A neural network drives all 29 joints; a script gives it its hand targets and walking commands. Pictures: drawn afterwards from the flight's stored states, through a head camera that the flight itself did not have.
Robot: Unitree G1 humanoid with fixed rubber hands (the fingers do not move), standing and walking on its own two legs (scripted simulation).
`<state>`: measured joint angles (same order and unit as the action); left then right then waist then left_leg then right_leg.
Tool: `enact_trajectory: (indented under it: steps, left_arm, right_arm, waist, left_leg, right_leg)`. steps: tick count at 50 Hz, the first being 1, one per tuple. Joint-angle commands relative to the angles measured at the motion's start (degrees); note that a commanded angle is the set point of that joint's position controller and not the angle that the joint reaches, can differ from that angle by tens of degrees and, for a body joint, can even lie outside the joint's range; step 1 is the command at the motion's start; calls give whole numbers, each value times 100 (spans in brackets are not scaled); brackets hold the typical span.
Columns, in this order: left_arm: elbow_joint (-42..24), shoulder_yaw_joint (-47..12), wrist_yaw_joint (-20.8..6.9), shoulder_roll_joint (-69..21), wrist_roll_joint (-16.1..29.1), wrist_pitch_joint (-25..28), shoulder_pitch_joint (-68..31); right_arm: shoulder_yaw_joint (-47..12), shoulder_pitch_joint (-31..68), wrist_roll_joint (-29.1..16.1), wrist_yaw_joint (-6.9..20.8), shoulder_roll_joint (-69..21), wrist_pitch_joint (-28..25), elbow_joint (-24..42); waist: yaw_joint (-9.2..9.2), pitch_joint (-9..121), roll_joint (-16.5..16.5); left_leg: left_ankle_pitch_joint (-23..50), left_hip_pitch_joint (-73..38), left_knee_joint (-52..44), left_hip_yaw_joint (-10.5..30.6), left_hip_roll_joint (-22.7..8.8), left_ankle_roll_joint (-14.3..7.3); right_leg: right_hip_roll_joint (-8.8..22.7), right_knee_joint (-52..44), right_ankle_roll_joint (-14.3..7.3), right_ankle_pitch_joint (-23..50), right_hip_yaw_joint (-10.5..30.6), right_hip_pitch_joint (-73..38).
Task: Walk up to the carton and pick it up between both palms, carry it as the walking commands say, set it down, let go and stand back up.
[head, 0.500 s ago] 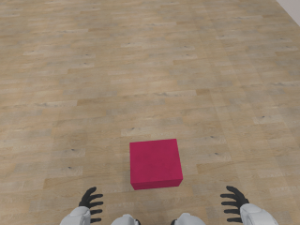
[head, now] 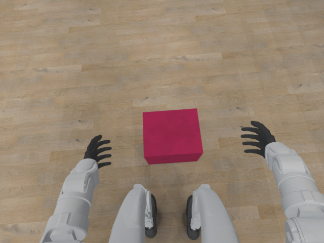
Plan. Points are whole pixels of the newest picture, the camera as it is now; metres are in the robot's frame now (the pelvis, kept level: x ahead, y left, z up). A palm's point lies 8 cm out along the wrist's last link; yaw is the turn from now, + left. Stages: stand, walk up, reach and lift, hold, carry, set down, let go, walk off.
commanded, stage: reach and lift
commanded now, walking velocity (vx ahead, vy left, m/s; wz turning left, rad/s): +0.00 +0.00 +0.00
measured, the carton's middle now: (171, 138) +0.50 +0.00 -0.58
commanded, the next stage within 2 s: none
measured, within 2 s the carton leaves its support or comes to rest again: neither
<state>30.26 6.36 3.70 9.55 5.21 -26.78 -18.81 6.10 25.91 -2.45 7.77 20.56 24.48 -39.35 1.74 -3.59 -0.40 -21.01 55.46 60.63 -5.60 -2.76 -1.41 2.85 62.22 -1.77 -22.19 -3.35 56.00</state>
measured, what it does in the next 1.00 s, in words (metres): lowers itself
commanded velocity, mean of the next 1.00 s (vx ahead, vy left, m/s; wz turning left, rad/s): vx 0.00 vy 0.00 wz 0.00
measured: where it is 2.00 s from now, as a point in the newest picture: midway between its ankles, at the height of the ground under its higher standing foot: (171, 224)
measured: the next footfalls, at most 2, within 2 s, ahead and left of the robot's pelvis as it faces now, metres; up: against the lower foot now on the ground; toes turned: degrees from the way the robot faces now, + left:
none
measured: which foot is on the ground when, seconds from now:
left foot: down 0.00-1.00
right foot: down 0.00-1.00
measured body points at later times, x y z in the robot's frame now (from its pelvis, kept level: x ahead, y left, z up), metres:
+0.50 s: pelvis +0.00 -0.01 -0.03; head +0.27 -0.01 +0.32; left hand +0.46 +0.23 -0.13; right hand +0.51 -0.25 -0.12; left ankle +0.08 +0.11 -0.65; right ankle +0.08 -0.11 -0.65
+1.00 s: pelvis +0.00 +0.00 -0.09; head +0.30 -0.01 +0.24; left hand +0.49 +0.24 -0.20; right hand +0.53 -0.25 -0.19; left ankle +0.08 +0.11 -0.65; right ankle +0.08 -0.11 -0.65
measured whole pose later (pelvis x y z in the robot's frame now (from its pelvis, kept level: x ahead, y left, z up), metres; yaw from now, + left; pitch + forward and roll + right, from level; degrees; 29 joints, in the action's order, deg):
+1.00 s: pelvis +0.00 +0.00 -0.09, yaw +1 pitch +48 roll +2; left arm 47.8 21.6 -0.1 14.6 3.0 -10.0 -57.8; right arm 16.7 65.0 -2.1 9.3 27.2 8.6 -57.7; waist 2.3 7.2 0.2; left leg -21.2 101.0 73.9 -4.3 -2.8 -1.1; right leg 2.5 75.7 -2.1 -22.6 -2.4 101.6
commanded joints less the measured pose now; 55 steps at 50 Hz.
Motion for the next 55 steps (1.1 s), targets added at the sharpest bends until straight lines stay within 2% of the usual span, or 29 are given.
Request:
enact_trajectory:
  steps: [1,6,13,21,28,35,39,46,50,55]
  left_arm:
    - [-180,268,53,612,16,87,-1530]
    - [280,523,59,775,-65,343,-2426]
    - [529,834,-15,1000,-92,852,-3506]
    - [744,1125,-105,1195,-8,1314,-4258]
    - [752,1379,-241,1260,-38,1648,-4610]
    - [582,1510,-367,1205,-118,1809,-4195]
    - [590,1531,-399,1165,-129,1874,-4275]
    - [1182,1562,-402,1081,-235,1781,-4762]
    - [1329,1612,-346,1259,-218,1743,-4938]
    - [1108,1494,-207,1523,-16,1746,-5277]
  right_arm:
    - [277,1585,-51,-16,924,-78,131]
    - [380,2377,-87,2,1062,-314,-294]
    - [501,3588,-157,29,1374,-790,-464]
    - [688,4594,-177,58,1569,-1233,-884]
    - [930,5069,-156,68,1589,-1560,-1156]
    - [1183,4634,34,107,1607,-1718,-865]
    - [1218,4631,35,152,1560,-1777,-764]
    - [1153,5027,27,197,1373,-1709,-1293]
    - [1095,5233,11,95,1458,-1658,-1334]
    - [1000,5566,-147,-69,1738,-1622,-1084]
  waist:
    - [-16,2603,285]
    - [39,3183,271]
    - [93,4223,378]
    - [96,5393,532]
    - [80,6059,421]
    - [10,6932,397]
    - [-1,6616,358]
    - [52,5659,410]
    - [79,5976,503]
    - [42,6770,534]
  left_leg:
    - [-301,-875,-786,384,369,154]
    - [8,-545,-629,382,416,169]
    - [311,-84,-477,348,484,174]
    - [1030,279,-253,343,559,202]
    - [2063,451,-21,443,561,200]
    - [3127,369,33,550,568,217]
    - [2978,698,93,587,544,205]
    - [1492,1914,828,496,518,211]
    - [1142,2445,1382,383,552,242]
    - [1141,2666,2109,320,578,274]
  right_leg:
    - [-375,-975,2,-317,371,-1014]
    - [-412,-863,74,42,434,-863]
    - [-430,-654,156,533,516,-873]
    - [-447,-330,155,1570,551,-727]
    - [-482,-58,70,2697,603,-329]
    - [-481,40,22,3768,643,-431]
    - [-454,92,49,3518,608,82]
    - [-424,693,94,1880,547,1608]
    - [-452,1248,136,1643,540,1778]
    - [-487,1961,147,1641,491,1954]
